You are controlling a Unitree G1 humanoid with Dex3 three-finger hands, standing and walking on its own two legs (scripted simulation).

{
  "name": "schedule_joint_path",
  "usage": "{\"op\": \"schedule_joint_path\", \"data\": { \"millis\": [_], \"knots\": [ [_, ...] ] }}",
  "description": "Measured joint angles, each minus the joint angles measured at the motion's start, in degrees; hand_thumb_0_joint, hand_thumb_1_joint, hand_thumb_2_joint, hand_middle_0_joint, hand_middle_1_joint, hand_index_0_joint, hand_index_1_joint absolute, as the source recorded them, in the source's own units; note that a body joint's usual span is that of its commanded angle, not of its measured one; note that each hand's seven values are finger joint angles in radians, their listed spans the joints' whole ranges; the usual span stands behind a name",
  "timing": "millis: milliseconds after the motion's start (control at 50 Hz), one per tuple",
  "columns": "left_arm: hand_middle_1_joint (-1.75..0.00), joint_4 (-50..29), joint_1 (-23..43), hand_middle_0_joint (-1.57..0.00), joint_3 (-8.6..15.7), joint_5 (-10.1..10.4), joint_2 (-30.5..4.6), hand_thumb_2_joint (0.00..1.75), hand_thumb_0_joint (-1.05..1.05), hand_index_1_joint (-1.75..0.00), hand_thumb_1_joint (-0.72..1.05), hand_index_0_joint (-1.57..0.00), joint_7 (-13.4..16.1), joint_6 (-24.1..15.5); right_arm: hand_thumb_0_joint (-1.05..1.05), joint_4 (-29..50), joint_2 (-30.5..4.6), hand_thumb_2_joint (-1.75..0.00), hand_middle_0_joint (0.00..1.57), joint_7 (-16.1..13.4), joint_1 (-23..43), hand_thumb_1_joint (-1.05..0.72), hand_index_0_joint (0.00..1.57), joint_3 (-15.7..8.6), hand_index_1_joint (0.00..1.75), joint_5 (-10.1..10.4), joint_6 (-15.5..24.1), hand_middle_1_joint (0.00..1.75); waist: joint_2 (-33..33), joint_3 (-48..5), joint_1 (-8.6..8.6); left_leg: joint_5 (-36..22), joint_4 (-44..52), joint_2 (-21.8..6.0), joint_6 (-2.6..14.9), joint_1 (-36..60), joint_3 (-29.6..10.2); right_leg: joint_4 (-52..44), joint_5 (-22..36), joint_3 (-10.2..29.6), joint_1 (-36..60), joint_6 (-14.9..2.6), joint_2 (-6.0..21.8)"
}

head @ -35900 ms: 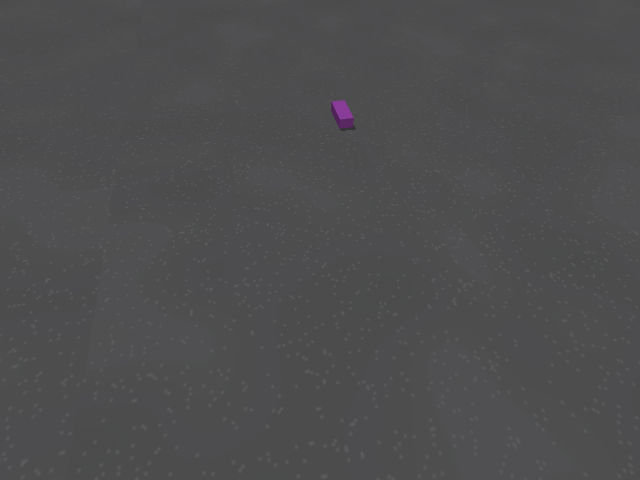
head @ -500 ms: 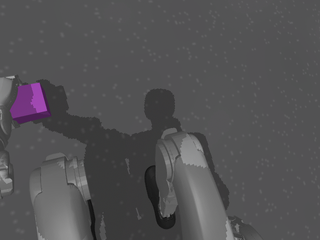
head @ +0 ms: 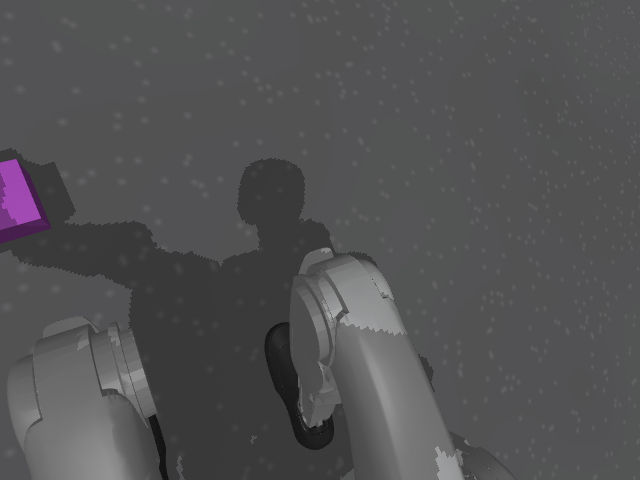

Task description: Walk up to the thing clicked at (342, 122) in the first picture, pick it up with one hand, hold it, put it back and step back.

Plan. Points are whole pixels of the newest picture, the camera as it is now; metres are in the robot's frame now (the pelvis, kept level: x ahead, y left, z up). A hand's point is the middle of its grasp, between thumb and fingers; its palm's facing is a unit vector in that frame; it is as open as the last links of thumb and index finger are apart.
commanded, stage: rest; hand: left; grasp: from above
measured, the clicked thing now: out of the picture +0.45 +0.30 -0.25
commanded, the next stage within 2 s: open in 0.76 s
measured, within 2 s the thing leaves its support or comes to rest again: rests again in 0.36 s
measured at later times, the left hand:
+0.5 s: hand out of the picture +0.45 +0.29 -0.24, palm faces -0.44 -0.15 -0.88, open 10.8 cm
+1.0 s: hand out of the picture +0.45 +0.28 -0.25, palm faces -0.45 -0.15 -0.88, open 10.8 cm
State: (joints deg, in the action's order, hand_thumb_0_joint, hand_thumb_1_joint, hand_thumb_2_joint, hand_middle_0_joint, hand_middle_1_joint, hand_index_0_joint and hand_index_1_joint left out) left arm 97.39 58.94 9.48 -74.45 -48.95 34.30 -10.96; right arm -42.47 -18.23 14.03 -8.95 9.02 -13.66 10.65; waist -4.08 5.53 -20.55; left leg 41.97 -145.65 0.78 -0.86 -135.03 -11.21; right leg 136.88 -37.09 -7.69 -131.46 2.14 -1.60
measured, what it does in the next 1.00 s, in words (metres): stands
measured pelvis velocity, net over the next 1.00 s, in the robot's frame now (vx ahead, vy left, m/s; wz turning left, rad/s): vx -0.01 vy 0.01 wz -0.05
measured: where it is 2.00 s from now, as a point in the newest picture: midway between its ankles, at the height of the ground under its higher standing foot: (232, 445)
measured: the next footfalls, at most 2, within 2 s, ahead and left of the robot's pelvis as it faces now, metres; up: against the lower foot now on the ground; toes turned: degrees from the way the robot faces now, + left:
none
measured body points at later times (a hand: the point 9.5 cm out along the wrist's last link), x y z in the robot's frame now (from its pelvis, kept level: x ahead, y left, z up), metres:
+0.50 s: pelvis +0.00 +0.00 +0.00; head +0.27 +0.10 +0.34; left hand +0.47 +0.29 -0.19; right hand +0.02 -0.26 -0.06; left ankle +0.06 +0.12 -0.27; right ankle +0.11 -0.12 -0.27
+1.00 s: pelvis -0.01 +0.01 +0.00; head +0.27 +0.11 +0.34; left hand +0.47 +0.29 -0.20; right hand +0.02 -0.25 -0.05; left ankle +0.06 +0.12 -0.27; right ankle +0.11 -0.12 -0.27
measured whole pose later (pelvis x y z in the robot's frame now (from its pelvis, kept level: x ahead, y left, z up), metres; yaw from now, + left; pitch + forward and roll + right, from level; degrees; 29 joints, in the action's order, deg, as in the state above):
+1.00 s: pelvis -0.01 +0.01 +0.00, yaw -3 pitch +27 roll -14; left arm 104.7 61.7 7.8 -73.9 -55.2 38.6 -11.4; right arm -40.2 -20.5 17.7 -6.9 15.3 -15.0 16.5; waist -7.0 9.8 -23.3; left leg 42.1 -147.2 0.3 -0.4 -133.5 -14.0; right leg 135.7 -35.8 -10.0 -128.9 3.1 -2.8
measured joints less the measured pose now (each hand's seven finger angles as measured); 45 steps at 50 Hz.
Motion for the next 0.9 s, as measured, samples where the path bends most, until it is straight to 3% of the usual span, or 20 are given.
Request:
{"op": "schedule_joint_path", "data": {
  "millis": [440, 900],
  "knots": [
    [-0.76, 4.23, 1.25, -0.58, 0.69, -0.61, -3.52, 0.70, 0.00, -0.71, -0.15, -0.59, 3.50, -0.26, 0.00, 0.78, -0.94, -0.89, 0.20, 2.78, 0.94, -0.90, 0.20, 3.16, 0.30, -1.58, 3.47, 0.30, -1.52, 2.28, -1.85, 0.54, -0.95, -0.27, 0.12, 0.65, -1.62, -0.45, 0.31, -1.33, 1.10, 0.42, -0.59],
    [-0.75, 6.93, 2.67, -0.58, -1.41, 0.73, -5.90, 0.69, 0.00, -0.70, -0.15, -0.60, 4.18, -0.26, 0.00, 1.76, -2.06, -0.90, 0.20, 3.51, 1.98, -0.91, 0.20, 5.69, 0.30, -1.37, 5.50, 0.30, -2.82, 3.97, -2.70, 0.26, -1.57, -0.50, 0.48, 1.34, -2.64, -0.95, 1.13, -2.17, 2.28, 0.91, -1.10]
  ]
}}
